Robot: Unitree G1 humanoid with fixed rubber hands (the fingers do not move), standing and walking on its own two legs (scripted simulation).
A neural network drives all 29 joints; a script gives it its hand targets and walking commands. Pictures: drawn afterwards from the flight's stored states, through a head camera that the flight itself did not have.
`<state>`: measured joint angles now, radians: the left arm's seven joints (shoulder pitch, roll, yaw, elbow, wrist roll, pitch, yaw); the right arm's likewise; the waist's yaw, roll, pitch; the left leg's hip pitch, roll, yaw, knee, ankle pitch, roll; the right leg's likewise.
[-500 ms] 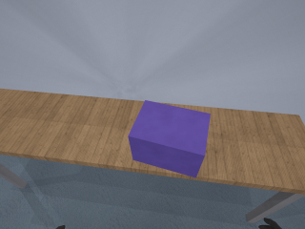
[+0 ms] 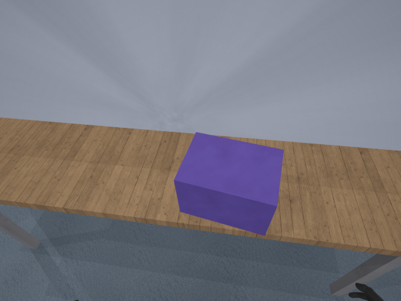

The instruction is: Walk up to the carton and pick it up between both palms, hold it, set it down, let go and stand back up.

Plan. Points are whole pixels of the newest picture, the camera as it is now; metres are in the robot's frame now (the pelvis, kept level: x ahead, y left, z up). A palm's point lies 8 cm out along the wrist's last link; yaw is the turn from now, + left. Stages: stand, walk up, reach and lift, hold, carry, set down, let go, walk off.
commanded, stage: walk up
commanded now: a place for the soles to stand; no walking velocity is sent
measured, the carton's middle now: (229, 182) +0.41 -0.05 -0.08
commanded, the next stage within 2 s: reach and lift in 1.54 s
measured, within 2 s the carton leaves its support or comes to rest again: neither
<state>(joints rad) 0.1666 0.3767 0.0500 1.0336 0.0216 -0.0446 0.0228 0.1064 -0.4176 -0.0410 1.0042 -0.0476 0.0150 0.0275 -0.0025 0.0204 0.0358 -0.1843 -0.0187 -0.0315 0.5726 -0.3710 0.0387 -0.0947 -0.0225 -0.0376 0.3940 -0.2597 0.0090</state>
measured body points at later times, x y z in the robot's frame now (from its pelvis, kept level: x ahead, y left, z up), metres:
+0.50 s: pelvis +0.03 +0.05 -0.03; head +0.06 +0.05 +0.42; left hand +0.13 +0.38 -0.14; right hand +0.11 -0.29 -0.12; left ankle +0.06 +0.17 -0.74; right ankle +0.05 -0.06 -0.74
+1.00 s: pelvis +0.03 +0.04 -0.02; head +0.06 +0.04 +0.42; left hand +0.20 +0.34 -0.13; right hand +0.08 -0.30 -0.12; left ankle +0.05 +0.18 -0.74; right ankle +0.03 -0.07 -0.74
